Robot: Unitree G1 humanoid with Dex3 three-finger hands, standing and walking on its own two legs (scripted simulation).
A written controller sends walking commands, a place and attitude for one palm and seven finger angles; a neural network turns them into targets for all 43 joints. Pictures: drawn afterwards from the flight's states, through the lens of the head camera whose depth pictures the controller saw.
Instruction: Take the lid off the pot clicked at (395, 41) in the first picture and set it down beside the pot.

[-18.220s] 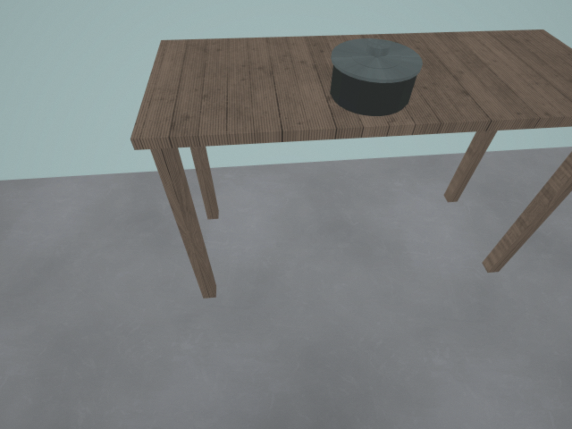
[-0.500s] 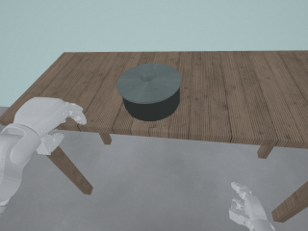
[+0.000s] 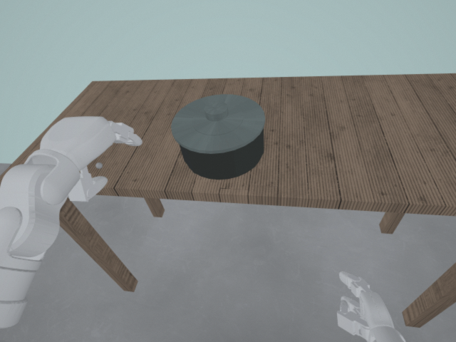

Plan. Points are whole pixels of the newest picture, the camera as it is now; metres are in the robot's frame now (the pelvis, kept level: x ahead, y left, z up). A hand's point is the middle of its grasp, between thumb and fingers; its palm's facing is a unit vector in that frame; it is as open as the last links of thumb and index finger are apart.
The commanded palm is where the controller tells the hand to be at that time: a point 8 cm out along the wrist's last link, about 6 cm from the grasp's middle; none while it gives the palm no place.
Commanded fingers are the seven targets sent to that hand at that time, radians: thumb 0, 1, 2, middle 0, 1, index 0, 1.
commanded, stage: move the open hand above the knob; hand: left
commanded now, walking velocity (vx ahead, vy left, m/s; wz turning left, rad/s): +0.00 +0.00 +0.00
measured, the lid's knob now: (216, 111) +0.54 +0.09 +0.14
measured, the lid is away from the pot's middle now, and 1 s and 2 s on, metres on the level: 0.00 0.00 0.00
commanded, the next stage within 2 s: none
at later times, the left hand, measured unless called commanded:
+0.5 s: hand (132, 125) +0.38 +0.19 +0.22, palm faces -0.05 -0.03 -1.00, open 10.1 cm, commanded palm +0.35 +0.18 +0.27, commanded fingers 0.00 -0.38 1.63 -0.86 -0.08 -0.86 -0.08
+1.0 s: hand (182, 114) +0.44 +0.13 +0.20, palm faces -0.17 +0.02 -0.99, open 10.1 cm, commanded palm +0.43 +0.14 +0.27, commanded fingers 0.00 -0.38 1.63 -0.86 -0.08 -0.86 -0.08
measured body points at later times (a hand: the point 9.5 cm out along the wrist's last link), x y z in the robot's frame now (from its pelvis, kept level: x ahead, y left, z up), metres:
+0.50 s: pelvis +0.02 -0.02 +0.00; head +0.02 -0.07 +0.45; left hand +0.38 +0.19 +0.28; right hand +0.22 -0.24 -0.10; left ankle +0.07 +0.09 -0.74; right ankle +0.01 -0.13 -0.74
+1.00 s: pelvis +0.03 -0.02 +0.00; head +0.04 -0.06 +0.45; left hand +0.45 +0.12 +0.25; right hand +0.20 -0.25 -0.11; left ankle +0.07 +0.09 -0.74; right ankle +0.00 -0.13 -0.74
